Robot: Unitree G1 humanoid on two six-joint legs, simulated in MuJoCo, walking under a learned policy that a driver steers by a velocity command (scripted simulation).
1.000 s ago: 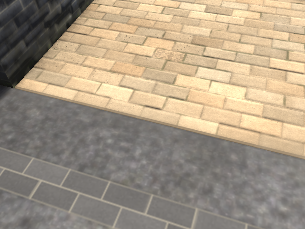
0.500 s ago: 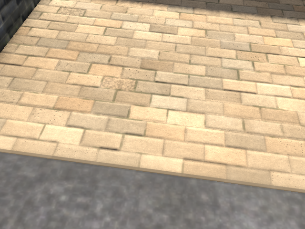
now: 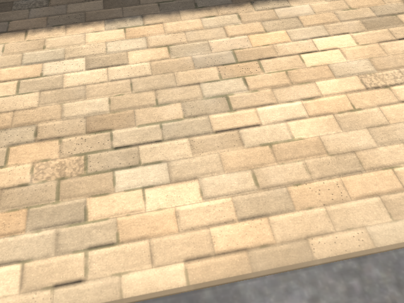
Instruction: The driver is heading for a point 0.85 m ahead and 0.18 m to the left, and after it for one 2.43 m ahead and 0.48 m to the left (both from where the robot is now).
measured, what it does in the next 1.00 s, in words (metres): walks ahead, turning left: left foot, then right foot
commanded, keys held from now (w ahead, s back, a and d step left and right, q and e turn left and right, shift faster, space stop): w+e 0.10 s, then w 0.02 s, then w+q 0.88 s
